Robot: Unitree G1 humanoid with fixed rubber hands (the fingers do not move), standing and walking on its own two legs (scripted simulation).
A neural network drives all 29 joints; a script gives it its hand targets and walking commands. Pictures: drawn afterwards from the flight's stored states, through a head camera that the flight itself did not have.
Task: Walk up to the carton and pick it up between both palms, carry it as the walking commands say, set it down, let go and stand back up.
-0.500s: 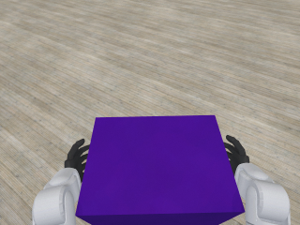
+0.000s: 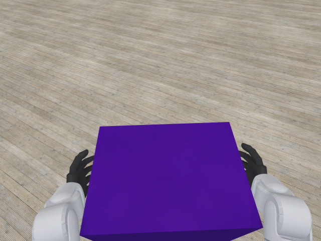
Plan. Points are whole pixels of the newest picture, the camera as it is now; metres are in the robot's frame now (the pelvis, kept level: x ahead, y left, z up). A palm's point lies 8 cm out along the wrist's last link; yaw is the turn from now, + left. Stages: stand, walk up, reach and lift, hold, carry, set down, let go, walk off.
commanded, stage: carry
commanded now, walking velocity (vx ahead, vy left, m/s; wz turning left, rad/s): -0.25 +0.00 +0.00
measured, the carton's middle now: (166, 192) +0.26 +0.00 -0.01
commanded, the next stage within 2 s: none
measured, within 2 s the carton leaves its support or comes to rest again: neither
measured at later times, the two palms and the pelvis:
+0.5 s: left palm out of the picture +0.05 +0.19 +0.07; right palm out of the picture +0.05 -0.19 +0.06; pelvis -0.19 +0.00 -0.01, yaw -1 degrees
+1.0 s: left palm out of the picture -0.16 +0.23 +0.08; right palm out of the picture -0.15 -0.15 +0.08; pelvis -0.40 +0.02 +0.00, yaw +0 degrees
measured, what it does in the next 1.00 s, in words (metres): walks backwards: left foot, then right foot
